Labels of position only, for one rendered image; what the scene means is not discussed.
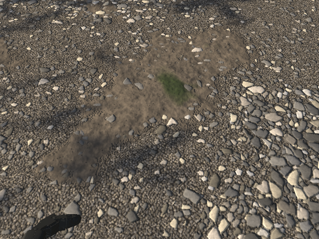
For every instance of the robot left hand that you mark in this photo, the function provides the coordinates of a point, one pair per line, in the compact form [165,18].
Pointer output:
[52,224]

